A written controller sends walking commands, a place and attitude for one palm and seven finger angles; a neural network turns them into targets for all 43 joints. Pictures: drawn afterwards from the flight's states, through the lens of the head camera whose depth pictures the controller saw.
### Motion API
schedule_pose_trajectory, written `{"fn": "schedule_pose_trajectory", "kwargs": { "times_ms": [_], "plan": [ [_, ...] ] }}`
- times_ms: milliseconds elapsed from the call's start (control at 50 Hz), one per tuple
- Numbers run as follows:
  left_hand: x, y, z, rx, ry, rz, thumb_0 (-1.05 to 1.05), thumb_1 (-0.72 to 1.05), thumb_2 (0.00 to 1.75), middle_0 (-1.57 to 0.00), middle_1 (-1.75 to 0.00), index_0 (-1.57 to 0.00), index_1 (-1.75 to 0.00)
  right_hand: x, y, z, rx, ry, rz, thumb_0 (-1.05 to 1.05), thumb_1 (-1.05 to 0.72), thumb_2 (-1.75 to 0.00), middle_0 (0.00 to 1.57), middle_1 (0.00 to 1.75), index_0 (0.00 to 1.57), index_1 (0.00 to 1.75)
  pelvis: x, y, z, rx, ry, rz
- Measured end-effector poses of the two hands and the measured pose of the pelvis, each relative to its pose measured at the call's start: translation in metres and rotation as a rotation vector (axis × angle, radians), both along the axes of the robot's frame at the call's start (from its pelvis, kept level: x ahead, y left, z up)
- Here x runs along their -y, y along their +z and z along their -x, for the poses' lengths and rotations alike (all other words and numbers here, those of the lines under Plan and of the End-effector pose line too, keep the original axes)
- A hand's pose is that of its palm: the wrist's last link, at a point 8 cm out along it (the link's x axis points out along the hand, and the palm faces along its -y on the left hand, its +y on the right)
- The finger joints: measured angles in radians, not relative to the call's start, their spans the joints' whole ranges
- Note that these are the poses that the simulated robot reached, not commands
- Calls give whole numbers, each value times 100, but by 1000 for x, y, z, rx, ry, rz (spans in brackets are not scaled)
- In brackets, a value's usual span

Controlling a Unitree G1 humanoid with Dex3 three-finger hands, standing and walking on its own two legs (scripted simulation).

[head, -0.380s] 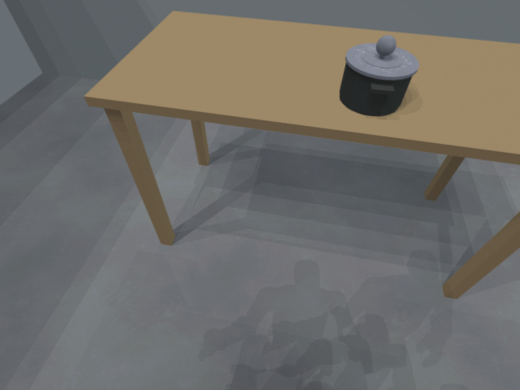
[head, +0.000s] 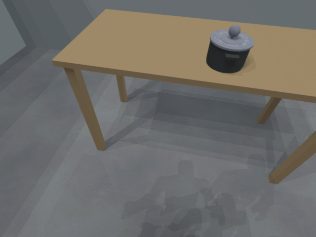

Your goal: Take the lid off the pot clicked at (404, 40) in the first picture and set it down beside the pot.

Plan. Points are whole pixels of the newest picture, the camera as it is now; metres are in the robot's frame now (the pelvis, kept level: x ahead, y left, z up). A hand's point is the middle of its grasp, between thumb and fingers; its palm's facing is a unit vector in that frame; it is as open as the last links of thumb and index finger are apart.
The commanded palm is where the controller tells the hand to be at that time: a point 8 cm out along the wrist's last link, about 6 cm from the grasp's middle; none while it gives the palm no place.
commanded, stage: look at it before walking up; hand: left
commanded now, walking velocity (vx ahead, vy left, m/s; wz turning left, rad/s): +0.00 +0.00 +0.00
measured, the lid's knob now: (234, 30) +0.83 -0.26 +0.14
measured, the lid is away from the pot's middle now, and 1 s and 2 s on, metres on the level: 0.00 0.00 0.00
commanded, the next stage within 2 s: turn to face it in 0.26 s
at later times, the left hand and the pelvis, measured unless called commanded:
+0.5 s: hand out of the picture +0.06 +0.22 -0.17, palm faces -0.02 -0.96 -0.29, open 7.4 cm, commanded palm none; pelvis +0.01 +0.00 +0.00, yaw -1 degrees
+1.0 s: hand out of the picture +0.08 +0.16 -0.17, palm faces -0.15 -0.96 -0.22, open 7.4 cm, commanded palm none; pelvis +0.03 -0.04 -0.01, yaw -10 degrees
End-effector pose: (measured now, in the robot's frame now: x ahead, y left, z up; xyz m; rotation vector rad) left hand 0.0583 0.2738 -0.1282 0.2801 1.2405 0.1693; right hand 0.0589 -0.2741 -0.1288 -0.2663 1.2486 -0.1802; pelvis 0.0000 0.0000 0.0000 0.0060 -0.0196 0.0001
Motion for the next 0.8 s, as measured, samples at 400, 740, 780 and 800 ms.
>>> {"fn": "schedule_pose_trajectory", "kwargs": {
  "times_ms": [400,740,780,800],
  "plan": [
    [2,-2,7,-36,17,5,0,90,90,-21,-30,-20,-30,-5,-3,3,-31,-5,-9,1,-91,-90,20,30,20,30,-1,1,-7,-2,1,1],
    [25,-14,8,-77,-20,50,0,90,90,-20,-30,-20,-30,-25,-16,33,-41,-103,-55,1,-91,-90,20,30,20,30,0,-5,-2,-5,-71,-2],
    [30,-17,9,-82,-28,61,0,90,90,-20,-30,-20,-30,-28,-18,42,-54,-120,-66,1,-91,-90,20,30,20,30,1,-7,-1,-4,-81,-4],
    [32,-18,9,-85,-32,67,0,90,90,-20,-30,-20,-30,-28,-20,47,-61,-130,-70,1,-91,-90,20,30,20,30,2,-8,-2,-4,-87,-6]
  ]
}}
